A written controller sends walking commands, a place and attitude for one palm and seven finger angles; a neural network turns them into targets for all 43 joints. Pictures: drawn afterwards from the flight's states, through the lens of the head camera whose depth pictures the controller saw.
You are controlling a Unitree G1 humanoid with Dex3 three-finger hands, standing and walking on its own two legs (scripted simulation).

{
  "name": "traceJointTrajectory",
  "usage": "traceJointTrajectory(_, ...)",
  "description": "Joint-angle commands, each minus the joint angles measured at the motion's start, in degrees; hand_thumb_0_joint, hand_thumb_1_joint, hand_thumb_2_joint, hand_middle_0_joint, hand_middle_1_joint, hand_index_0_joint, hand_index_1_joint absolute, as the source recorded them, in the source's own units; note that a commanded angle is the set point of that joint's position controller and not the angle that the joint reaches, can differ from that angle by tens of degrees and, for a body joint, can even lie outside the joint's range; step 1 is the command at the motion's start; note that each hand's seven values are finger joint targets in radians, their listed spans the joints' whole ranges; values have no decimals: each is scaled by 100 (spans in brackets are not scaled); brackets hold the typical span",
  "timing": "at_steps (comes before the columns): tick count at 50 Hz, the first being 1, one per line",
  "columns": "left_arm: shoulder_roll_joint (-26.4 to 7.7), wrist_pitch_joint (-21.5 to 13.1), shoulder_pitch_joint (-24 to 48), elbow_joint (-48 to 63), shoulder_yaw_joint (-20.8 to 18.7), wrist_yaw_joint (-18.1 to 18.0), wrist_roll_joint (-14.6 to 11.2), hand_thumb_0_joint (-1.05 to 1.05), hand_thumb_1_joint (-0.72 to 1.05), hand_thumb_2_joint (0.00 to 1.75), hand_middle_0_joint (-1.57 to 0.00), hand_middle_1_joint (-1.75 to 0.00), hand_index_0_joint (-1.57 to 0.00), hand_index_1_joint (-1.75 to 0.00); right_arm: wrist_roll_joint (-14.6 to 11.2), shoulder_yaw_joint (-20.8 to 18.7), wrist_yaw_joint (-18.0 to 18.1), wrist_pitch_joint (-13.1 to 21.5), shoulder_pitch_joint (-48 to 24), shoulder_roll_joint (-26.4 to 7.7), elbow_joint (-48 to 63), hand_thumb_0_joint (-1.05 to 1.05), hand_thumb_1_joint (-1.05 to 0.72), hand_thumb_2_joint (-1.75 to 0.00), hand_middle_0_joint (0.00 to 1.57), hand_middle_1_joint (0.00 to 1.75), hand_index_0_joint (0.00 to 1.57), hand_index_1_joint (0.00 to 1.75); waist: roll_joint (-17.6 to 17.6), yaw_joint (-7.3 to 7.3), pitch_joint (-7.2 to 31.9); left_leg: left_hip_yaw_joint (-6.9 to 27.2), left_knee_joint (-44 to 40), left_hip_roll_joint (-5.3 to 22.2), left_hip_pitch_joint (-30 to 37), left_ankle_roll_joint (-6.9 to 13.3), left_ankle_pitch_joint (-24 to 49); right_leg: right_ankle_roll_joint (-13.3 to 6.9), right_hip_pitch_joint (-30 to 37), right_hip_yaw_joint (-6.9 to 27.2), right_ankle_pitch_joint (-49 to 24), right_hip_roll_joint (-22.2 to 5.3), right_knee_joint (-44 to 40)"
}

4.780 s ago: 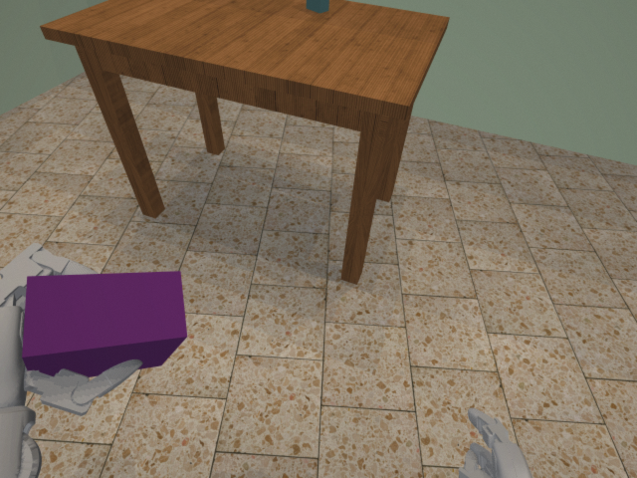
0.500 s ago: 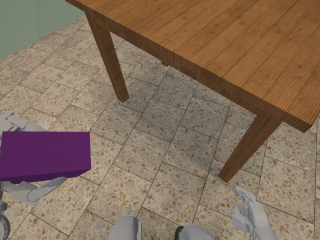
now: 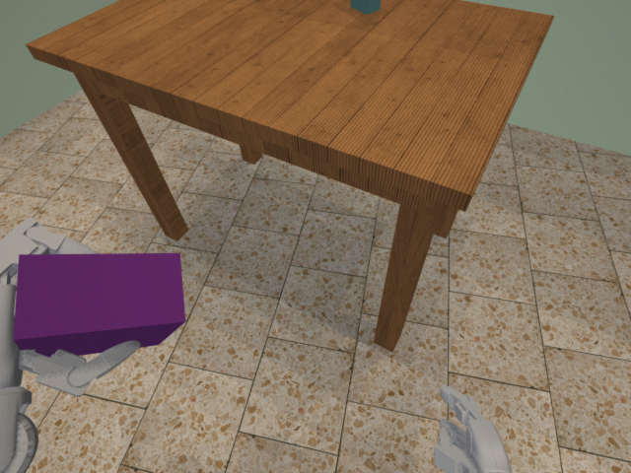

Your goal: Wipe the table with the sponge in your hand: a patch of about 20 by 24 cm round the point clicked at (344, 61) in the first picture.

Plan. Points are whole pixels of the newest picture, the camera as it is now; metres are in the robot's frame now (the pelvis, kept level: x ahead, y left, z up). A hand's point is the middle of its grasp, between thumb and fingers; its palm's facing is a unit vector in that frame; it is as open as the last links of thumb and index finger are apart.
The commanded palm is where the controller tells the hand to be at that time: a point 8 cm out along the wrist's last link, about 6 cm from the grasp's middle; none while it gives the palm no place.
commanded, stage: turn to face it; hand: left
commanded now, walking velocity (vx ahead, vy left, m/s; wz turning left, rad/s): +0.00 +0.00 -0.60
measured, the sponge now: (125, 307) +0.22 +0.21 +0.16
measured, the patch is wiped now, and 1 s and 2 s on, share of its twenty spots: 0.00 0.00 0.00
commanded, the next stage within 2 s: take the last steps up to it in 1.26 s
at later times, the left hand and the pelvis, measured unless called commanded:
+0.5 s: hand (223, 317) +0.21 +0.11 +0.19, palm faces +0.14 -0.87 -0.46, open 10.6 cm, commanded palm +0.17 +0.16 +0.19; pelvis -0.06 -0.06 +0.02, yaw -16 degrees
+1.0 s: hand (431, 381) +0.19 -0.06 +0.16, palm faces -0.24 -0.83 -0.51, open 10.7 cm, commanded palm +0.15 +0.04 +0.19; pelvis -0.14 -0.11 +0.00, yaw -34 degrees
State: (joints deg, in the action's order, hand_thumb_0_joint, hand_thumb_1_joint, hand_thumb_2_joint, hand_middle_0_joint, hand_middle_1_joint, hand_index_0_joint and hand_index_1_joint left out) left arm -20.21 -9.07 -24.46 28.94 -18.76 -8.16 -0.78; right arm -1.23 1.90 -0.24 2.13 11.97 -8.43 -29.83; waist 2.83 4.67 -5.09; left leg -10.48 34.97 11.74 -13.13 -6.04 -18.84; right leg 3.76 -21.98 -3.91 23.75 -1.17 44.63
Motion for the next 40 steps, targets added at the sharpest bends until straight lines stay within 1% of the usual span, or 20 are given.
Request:
traceJointTrajectory(1, -1179, -454, 985, 1124, -714, -79, 11, 0, 10, 130, -120, -160, -120, -160, -6, -514, 34, 387, -145, -1072, 654, 0, -90, -90, 20, 30, 20, 30, 206, -372, 906, 1, 813, 379, -171, 430, 1195, -271, 1288, 107, -1603, -172, -1908)
traceJointTrajectory(2, -1426, -509, 909, 1131, -960, -123, -22, 0, 10, 130, -120, -160, -120, -160, -11, -450, 51, 365, -285, -865, 740, 0, -90, -90, 20, 30, 20, 30, -1285, -335, 998, -25, 1955, -272, -1185, 190, -658, -804, 1897, 1683, -3717, -1105, -2108)
traceJointTrajectory(3, -1735, -539, 618, 1066, -1391, -184, -94, 0, 10, 130, -120, -160, -120, -160, 50, -378, 98, 323, -621, -836, 809, 0, -90, -90, 20, 30, 20, 30, -2083, -203, 1112, 464, 3082, -707, -1970, 86, -1946, -1308, 1866, 2897, -5060, -1881, -2248)
traceJointTrajectory(4, -1648, -460, 296, 1176, -1380, -147, -192, 0, 10, 130, -120, -160, -120, -160, -7, -518, 97, 207, -698, -890, 772, 0, -90, -90, 20, 30, 20, 30, -1965, -242, 1368, 1189, 3621, -632, -1722, 123, -1522, -1160, 1590, 3074, -4277, -1769, -2377)
traceJointTrajectory(5, -1586, -493, -149, 1294, -1422, -97, -267, 0, 10, 130, -120, -160, -120, -160, 18, -469, 75, 106, -698, -798, 825, 0, -90, -90, 20, 30, 20, 30, -1513, -253, 1245, 1329, 3789, -546, -1884, 107, -1181, -1245, 1608, 3000, -3652, -1669, -2320)
traceJointTrajectory(6, -1638, -556, -673, 1321, -1686, -113, -315, 0, 10, 130, -120, -160, -120, -160, 55, -342, 40, 3, -805, -710, 788, 0, -90, -90, 20, 30, 20, 30, -707, -214, 1572, 1327, 3599, -528, -2151, 85, -995, -1417, 2131, 2759, -3974, -1510, -1941)
traceJointTrajectory(8, -1417, -665, -1084, 1458, -1668, -124, -365, 0, 10, 130, -120, -160, -120, -160, 66, -279, -3, -214, -775, -626, 698, 0, -90, -90, 20, 30, 20, 30, -648, -320, 1883, 1139, 3194, -641, -2184, 25, -698, -1301, 2461, 2106, -4134, -1216, -1876)
traceJointTrajectory(14, -1441, -692, -1083, 1625, -1645, -216, -390, 0, 10, 130, -120, -160, -120, -160, 60, -478, 68, -290, -777, -900, 707, 0, -90, -90, 20, 30, 20, 30, -724, -320, 1890, 1080, 1937, -854, -1653, 94, -738, -1304, 2184, 2597, -3640, -1121, -2271)
traceJointTrajectory(20, -1208, -479, -625, 1304, -1151, -184, -324, 0, 10, 130, -120, -160, -120, -160, 23, -510, 93, -449, -692, -1057, 753, 0, -90, -90, 20, 30, 20, 30, -863, -285, 1514, 986, 1057, -1099, -835, 243, -923, -1098, 1089, 3074, -1375, -943, -3026)
traceJointTrajectory(24, -1203, -498, -210, 1354, -918, -143, -239, 0, 10, 130, -120, -160, -120, -160, 46, -480, 97, -489, -603, -1057, 816, 0, -90, -90, 20, 30, 20, 30, -770, -274, 1404, 880, -59, -1211, -107, 426, -960, -877, 660, 3117, -717, -682, -3280)
traceJointTrajectory(25, -1192, -494, -96, 1389, -862, -119, -224, 0, 10, 130, -120, -160, -120, -160, 47, -489, 88, -507, -536, -1050, 825, 0, -90, -90, 20, 30, 20, 30, -824, -312, 1391, 816, -397, -1204, 232, 480, -856, -745, 420, 3092, -484, -595, -3345)
traceJointTrajectory(27, -1259, -589, 227, 1531, -795, -62, -218, 0, 10, 130, -120, -160, -120, -160, 79, -494, 105, -459, -432, -1072, 831, 0, -90, -90, 20, 30, 20, 30, -257, -410, 1311, 933, -1319, -853, 1145, 708, -620, -440, -281, 2817, -216, -191, -2914)
traceJointTrajectory(28, -1234, -646, 337, 1543, -803, -22, -230, 0, 10, 130, -120, -160, -120, -160, 133, -499, 122, -422, -472, -1130, 872, 0, -90, -90, 20, 30, 20, 30, 269, -419, 1124, 1563, -1776, -170, 1287, 1013, -818, -273, -860, 2406, -14, 212, -2198)
traceJointTrajectory(29, -1240, -658, 408, 1622, -884, 11, -192, 0, 10, 130, -120, -160, -120, -160, 148, -508, 122, -338, -561, -1174, 944, 0, -90, -90, 20, 30, 20, 30, 1143, -373, 974, 2407, -2140, 884, 1166, 1425, -693, -142, -1312, 1581, -24, 661, -397)
traceJointTrajectory(30, -1372, -643, 485, 1694, -984, -8, -106, 0, 10, 130, -120, -160, -120, -160, 85, -504, 146, -197, -632, -1006, 1029, 0, -90, -90, 20, 30, 20, 30, 1205, -292, 849, 2482, -2173, 1513, 594, 1760, 153, -73, -1386, 1012, 36, 597, 1453)
traceJointTrajectory(31, -1714, -692, 513, 1683, -1304, -34, -91, 0, 10, 130, -120, -160, -120, -160, 55, -489, 158, -111, -656, -857, 935, 0, -90, -90, 20, 30, 20, 30, 1039, -199, 923, 2077, -2172, 1568, 71, 1724, 194, -97, -1166, 929, -2, 441, 2487)
traceJointTrajectory(32, -1434, -661, 145, 1348, -1244, 21, -131, 0, 10, 130, -120, -160, -120, -160, 85, -529, 146, -101, -657, -900, 931, 0, -90, -90, 20, 30, 20, 30, 1055, -203, 743, 1570, -2149, 1409, -494, 1665, 145, -99, -989, 915, 11, 288, 2859)
traceJointTrajectory(34, -994, -560, 70, 1217, -816, 52, -214, 0, 10, 130, -120, -160, -120, -160, 28, -490, 72, -40, -592, -963, 844, 0, -90, -90, 20, 30, 20, 30, 1180, -234, 217, 779, -1700, 1125, -306, 1378, 987, -93, -1143, 692, 191, -21, 1937)
traceJointTrajectory(36, -840, -553, 515, 1368, -579, 24, -186, 0, 10, 130, -120, -160, -120, -160, -39, -461, 95, 75, -398, -1015, 789, 0, -90, -90, 20, 30, 20, 30, 1095, -302, 237, 145, -1323, 914, 62, 982, 1714, -52, -641, 160, 180, 21, 525)
traceJointTrajectory(40, -988, -504, 1149, 1154, -567, -39, -73, 0, 10, 130, -120, -160, -120, -160, -10, -498, 79, 330, -159, -1130, 637, 0, -90, -90, 20, 30, 20, 30, 316, -385, 819, 74, 389, 558, 289, 591, 2340, -50, 1094, -383, -1304, 367, -1617)
